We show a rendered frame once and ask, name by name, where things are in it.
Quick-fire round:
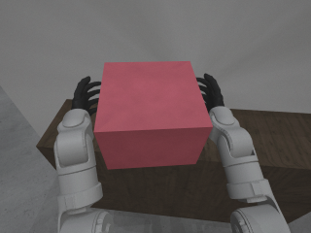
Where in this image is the right robot forearm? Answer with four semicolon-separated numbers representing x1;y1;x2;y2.
208;106;291;233

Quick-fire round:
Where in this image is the right robot hand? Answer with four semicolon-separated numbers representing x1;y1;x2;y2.
196;73;225;114

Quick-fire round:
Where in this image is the robot left upper arm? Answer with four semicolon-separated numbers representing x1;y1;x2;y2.
59;210;115;233

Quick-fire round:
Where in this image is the robot right upper arm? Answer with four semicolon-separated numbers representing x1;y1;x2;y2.
230;204;290;233

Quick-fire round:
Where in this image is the left robot forearm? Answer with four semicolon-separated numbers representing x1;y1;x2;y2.
53;109;103;233

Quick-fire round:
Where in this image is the pedestal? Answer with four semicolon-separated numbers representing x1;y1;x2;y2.
36;99;311;224

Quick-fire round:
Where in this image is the carton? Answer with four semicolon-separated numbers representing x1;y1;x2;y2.
93;61;213;170

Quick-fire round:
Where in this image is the left robot hand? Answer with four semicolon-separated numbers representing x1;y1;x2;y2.
71;76;101;117

